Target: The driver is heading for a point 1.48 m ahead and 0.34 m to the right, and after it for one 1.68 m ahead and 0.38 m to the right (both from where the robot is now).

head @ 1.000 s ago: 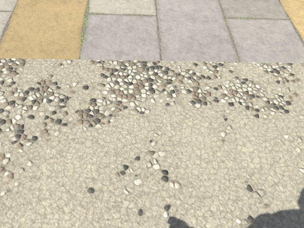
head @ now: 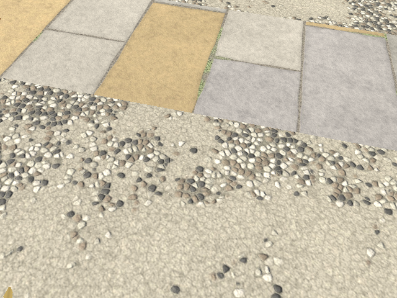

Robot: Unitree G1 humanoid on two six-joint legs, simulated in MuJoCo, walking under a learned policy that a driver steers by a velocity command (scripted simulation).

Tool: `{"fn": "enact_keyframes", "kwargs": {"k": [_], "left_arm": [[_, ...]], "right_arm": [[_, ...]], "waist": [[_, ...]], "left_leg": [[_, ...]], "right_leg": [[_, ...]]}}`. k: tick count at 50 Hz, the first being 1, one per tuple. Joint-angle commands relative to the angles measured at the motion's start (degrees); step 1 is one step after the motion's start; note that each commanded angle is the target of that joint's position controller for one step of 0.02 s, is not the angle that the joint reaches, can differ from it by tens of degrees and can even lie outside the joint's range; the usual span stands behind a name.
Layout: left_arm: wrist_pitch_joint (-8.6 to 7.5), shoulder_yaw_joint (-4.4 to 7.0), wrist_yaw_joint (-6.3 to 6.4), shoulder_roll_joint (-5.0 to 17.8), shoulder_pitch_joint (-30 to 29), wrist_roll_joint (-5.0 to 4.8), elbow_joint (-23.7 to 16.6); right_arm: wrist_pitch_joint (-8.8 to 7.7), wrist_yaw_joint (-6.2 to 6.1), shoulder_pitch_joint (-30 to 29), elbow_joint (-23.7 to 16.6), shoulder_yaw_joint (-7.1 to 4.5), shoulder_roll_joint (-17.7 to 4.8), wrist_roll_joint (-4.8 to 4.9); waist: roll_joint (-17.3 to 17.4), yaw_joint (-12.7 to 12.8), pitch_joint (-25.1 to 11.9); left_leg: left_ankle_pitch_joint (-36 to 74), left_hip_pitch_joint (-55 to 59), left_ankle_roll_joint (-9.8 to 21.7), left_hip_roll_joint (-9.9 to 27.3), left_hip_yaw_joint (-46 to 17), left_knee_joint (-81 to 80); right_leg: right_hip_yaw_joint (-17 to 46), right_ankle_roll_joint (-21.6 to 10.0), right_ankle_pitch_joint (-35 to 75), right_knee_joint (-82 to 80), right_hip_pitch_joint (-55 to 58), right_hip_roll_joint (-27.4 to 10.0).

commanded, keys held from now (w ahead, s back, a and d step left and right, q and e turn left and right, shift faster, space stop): w+e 0.68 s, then w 0.32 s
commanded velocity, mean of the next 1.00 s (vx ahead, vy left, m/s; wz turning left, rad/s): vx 0.48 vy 0.00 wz -0.45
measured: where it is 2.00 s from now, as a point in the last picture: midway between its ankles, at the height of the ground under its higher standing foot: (276, 175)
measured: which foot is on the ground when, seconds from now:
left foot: down 0.00-0.32, up 0.34-0.80, down 0.82-1.00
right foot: up 0.00-0.32, down 0.34-0.84, up 0.86-1.00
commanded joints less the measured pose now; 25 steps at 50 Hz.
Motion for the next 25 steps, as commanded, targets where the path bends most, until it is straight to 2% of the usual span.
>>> {"fn": "enact_keyframes", "kwargs": {"k": [1,3,6,9,11,12,14,15,16,17,18,19,20,21,22,23,24,25], "left_arm": [[-1.11,1.08,-0.73,3.4,-5.6,0.28,-5.3],[-0.92,0.75,-1.14,2.3,-6.9,0.35,-6.2],[-1.01,-0.02,-1.87,1.0,-11.3,0.8,-8.7],[-1.3,-0.93,-3.17,-0.2,-17.2,0.97,-11.5],[-1.36,-0.87,-3.97,0.3,-19.2,0.71,-12.9],[-1.36,-0.58,-4.27,1.1,-19.2,0.63,-13.5],[-0.94,0.68,-4.33,3.7,-15.8,0.73,-13.6],[-0.61,1.95,-4.09,6.1,-9.5,0.56,-12.4],[-0.19,3.69,-3.3,9.0,-0.5,0.37,-10.4],[0.84,4.99,-1.88,12.6,7.1,0.27,-8.8],[0.1,5.29,-1.7,17.9,4.1,0.53,-10.1],[-0.5,4.13,-1.72,12.3,5.5,0.8,-11.1],[-1.16,3.36,-1.77,10.1,3.0,1.24,-10.2],[-1.53,3.01,-1.75,9.2,-0.8,1.04,-10.4],[-1.64,2.63,-1.67,7.9,-4.3,1.32,-11.1],[-1.75,2.27,-1.42,7.0,-6.2,2.24,-11.9],[-1.84,2.27,-1.24,6.7,-7.2,2.28,-12.0],[-2.03,2.29,-1.03,6.7,-7.2,1.91,-11.5]], "right_arm": [[-1.31,-0.17,1.4,-1.8,-2.16,-7.0,-0.54],[-1.47,-0.19,1.6,-1.3,-2.29,-7.0,-0.64],[-1.24,-0.41,1.0,-0.6,-2.51,-8.3,-0.36],[-0.8,-0.78,3.3,1.2,-2.94,-10.2,0.25],[-0.22,-0.8,4.6,2.4,-3.16,-11.0,0.82],[0.15,-0.87,4.5,2.6,-3.27,-11.6,0.88],[1.04,-1.35,4.1,2.6,-3.76,-13.6,0.97],[1.61,-1.61,3.9,2.4,-3.91,-14.3,0.89],[1.78,-1.83,3.2,1.9,-3.72,-14.2,1.17],[1.2,-1.86,4.8,0.6,-2.56,-11.4,0.09],[-0.46,-0.55,11.7,-2.5,0.07,-3.4,-0.96],[-2.45,0.16,3.2,-3.2,-1.09,-10.0,1.06],[-3.22,0.39,-2.4,-5.5,-1.55,-11.4,2.94],[-3.65,-0.06,-3.1,-5.6,-1.16,-10.5,2.09],[-3.52,-0.42,-2.7,-4.9,-1.39,-10.3,0.65],[-2.84,-0.36,-1.1,-4.5,-1.63,-10.6,0.12],[-2.13,-0.32,-0.2,-4.3,-1.64,-10.3,-0.32],[-1.53,-0.33,0.3,-4.1,-1.49,-9.7,-0.76]], "waist": [[9.2,-2.6,6.0],[8.0,-2.7,5.6],[7.1,-3.2,7.0],[5.7,-5.0,8.7],[5.6,-4.7,8.7],[6.0,-3.8,7.6],[8.6,-0.5,2.5],[9.3,3.1,-1.8],[8.0,8.3,-6.8],[1.0,10.5,-11.8],[-12.1,2.1,-20.0],[-4.3,7.9,-22.5],[-2.2,7.2,-12.0],[3.2,4.0,-6.2],[3.8,1.5,-3.2],[1.9,-0.6,-2.4],[1.0,-1.6,-2.0],[0.8,-2.0,-1.5]], "left_leg": [[5.6,9.2,6.7,14.6,-11.5,-13.5],[12.7,8.1,7.2,13.9,-6.4,-14.0],[16.6,5.1,7.2,12.9,-0.3,-15.0],[19.2,4.7,6.9,14.1,3.4,-15.3],[25.2,8.3,6.4,15.4,4.9,-13.2],[33.4,10.2,5.9,15.8,5.9,-10.7],[55.9,13.4,4.6,16.0,7.6,-1.5],[62.4,12.9,3.9,15.6,8.2,7.4],[60.2,6.4,2.4,14.0,9.3,19.7],[32.5,-8.6,0.3,10.9,8.2,37.2],[-19.0,-31.4,-2.6,-1.2,0.4,57.6],[-17.0,-36.1,-1.8,-0.3,-10.0,61.4],[-10.8,-39.3,-0.7,2.1,-9.1,58.7],[-6.0,-37.0,-0.5,4.7,-8.6,53.5],[-3.8,-33.6,-1.1,6.1,-8.3,49.2],[-2.1,-29.8,-1.6,7.3,-8.7,47.8],[-1.3,-28.2,-2.5,7.6,-8.3,46.2],[-0.7,-27.4,-3.6,7.6,-7.4,44.4]], "right_leg": [[2.3,0.6,8.6,5.2,-20.8,-4.0],[1.5,2.0,12.3,2.7,-20.6,-4.1],[-1.5,3.0,19.1,-8.3,-17.3,-4.3],[-5.7,1.6,21.8,-16.8,-13.7,-3.8],[-7.1,-0.3,19.9,-20.2,-13.0,-3.0],[-8.1,-1.6,18.2,-21.3,-11.4,-1.9],[-11.2,-4.4,13.0,-21.2,-4.3,2.2],[-11.9,-6.0,11.4,-21.3,3.8,4.4],[-10.9,-8.4,14.1,-24.3,18.2,5.9],[1.7,-11.1,12.7,-24.7,36.0,-1.5],[37.3,-23.0,-0.6,-31.3,52.6,-17.4],[43.4,-22.1,-7.2,-39.9,51.2,-18.2],[34.7,-18.8,-3.5,-41.9,43.0,-16.5],[28.0,-17.1,3.6,-42.1,33.4,-13.8],[22.6,-16.1,11.0,-42.4,26.0,-11.3],[19.4,-15.9,15.9,-43.6,20.9,-9.6],[18.0,-16.2,18.6,-44.8,17.8,-8.8],[16.0,-16.5,21.9,-45.4,15.3,-8.3]]}}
